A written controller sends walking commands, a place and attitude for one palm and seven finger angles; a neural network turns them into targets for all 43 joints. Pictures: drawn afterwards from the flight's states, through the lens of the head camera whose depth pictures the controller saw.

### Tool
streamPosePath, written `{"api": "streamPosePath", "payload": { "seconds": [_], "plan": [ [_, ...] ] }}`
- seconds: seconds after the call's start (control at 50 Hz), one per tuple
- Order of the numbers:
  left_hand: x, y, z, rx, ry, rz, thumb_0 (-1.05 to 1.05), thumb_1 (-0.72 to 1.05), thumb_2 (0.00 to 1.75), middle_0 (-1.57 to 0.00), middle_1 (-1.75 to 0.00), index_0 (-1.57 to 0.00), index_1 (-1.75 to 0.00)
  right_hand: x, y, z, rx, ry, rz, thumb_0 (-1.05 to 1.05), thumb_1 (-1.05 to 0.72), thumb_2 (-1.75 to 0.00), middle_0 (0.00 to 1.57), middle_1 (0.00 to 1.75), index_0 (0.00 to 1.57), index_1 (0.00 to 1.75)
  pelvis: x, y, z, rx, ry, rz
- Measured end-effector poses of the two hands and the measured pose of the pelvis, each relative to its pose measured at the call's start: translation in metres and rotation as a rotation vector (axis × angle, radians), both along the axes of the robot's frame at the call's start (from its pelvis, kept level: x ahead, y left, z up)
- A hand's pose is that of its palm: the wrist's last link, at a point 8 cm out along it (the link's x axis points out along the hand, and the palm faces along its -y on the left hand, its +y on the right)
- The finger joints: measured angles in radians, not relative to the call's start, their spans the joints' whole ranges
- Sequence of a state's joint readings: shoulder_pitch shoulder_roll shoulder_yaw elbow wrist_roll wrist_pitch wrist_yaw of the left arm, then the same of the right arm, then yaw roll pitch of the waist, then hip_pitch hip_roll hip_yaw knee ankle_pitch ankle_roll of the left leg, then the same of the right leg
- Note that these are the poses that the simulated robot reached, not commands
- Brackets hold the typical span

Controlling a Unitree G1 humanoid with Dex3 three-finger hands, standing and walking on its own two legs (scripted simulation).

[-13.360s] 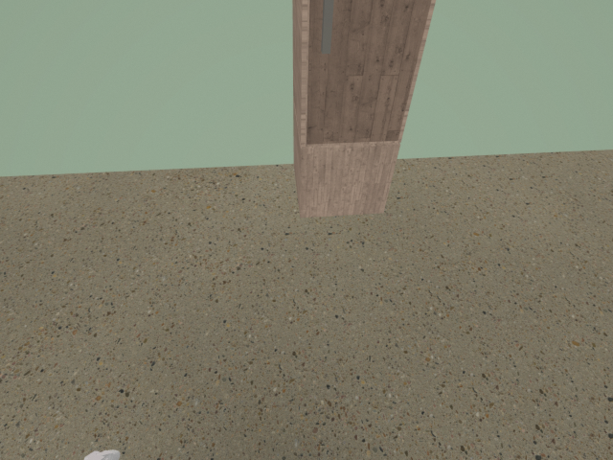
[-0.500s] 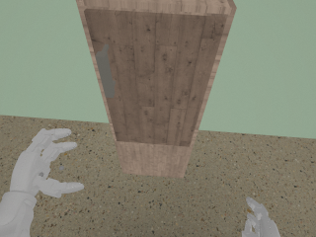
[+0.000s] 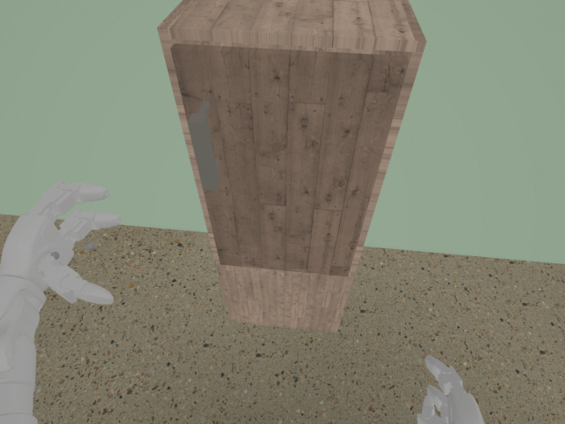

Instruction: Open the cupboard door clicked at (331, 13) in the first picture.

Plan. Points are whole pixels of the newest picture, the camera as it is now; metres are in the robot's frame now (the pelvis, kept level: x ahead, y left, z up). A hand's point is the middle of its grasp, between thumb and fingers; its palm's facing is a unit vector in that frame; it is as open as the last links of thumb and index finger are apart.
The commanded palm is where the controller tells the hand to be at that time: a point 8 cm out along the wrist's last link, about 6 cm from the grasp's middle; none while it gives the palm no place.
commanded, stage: raise the hand with hooked fingers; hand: left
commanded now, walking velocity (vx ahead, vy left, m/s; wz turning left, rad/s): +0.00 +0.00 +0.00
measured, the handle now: (208, 146) +0.54 +0.19 +0.10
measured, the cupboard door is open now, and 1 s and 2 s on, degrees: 0 0 0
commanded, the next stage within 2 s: move the hooked fingers beside the handle in 0.48 s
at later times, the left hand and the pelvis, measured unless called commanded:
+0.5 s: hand (106, 244) +0.30 +0.26 +0.12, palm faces +0.05 -1.00 -0.03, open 14.0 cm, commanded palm +0.27 +0.30 +0.13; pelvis +0.00 -0.01 +0.00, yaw -1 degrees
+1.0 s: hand (126, 219) +0.34 +0.25 +0.12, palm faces +0.02 -1.00 -0.02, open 14.0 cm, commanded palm +0.32 +0.30 +0.12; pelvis -0.01 -0.02 +0.00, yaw -1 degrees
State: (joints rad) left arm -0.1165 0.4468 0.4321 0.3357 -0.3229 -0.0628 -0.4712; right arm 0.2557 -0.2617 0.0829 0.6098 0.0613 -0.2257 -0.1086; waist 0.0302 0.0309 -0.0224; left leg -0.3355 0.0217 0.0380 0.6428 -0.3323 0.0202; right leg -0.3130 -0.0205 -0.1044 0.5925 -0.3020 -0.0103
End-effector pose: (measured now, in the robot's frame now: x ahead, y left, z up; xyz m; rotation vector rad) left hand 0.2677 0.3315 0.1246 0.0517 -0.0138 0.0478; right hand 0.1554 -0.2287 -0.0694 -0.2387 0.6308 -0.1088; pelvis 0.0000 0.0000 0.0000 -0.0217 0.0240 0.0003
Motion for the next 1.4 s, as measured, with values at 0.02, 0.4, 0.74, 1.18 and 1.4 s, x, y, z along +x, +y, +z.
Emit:
{"api": "streamPosePath", "payload": {
  "seconds": [0.02,0.4,0.74,1.18,1.4],
  "plan": [
    [0.002,0.001,0.002,0.0,-0.001,0.0,-0.01,-0.5,0.3,-0.3,-1.2,-0.3,-1.2,-0.002,-0.002,0.0,-0.003,0.005,-0.006,0.01,-0.9,-0.9,0.21,0.3,0.2,0.3,0.0,0.0,0.001,0.001,-0.001,-0.001],
    [0.005,-0.018,-0.003,-0.01,0.003,0.002,-0.02,-0.5,0.3,-0.3,-1.2,-0.3,-1.2,-0.013,-0.026,0.002,-0.018,0.014,-0.052,0.01,-0.9,-0.9,0.21,0.3,0.2,0.3,0.001,-0.011,0.003,0.011,-0.006,-0.015],
    [0.011,-0.022,-0.003,-0.026,0.01,0.008,-0.02,-0.5,0.3,-0.3,-1.2,-0.3,-1.2,-0.007,-0.03,0.0,-0.011,0.005,-0.044,0.01,-0.9,-0.9,0.21,0.3,0.2,0.3,-0.003,-0.018,0.002,0.013,-0.003,-0.005],
    [0.067,-0.027,-0.005,-0.033,0.01,-0.027,-0.02,-0.5,0.3,-0.3,-1.2,-0.3,-1.2,-0.062,-0.042,-0.018,-0.036,0.173,-0.133,0.01,-0.9,-0.9,0.21,0.3,0.2,0.3,-0.006,-0.011,-0.002,0.012,0.044,-0.024],
    [0.101,-0.031,-0.007,-0.042,0.017,-0.047,-0.02,-0.5,0.3,-0.3,-1.2,-0.3,-1.2,-0.077,-0.037,-0.023,-0.041,0.245,-0.151,0.01,-0.9,-0.9,0.21,0.3,0.2,0.3,-0.005,-0.005,-0.003,0.008,0.076,-0.027]
  ]
}}
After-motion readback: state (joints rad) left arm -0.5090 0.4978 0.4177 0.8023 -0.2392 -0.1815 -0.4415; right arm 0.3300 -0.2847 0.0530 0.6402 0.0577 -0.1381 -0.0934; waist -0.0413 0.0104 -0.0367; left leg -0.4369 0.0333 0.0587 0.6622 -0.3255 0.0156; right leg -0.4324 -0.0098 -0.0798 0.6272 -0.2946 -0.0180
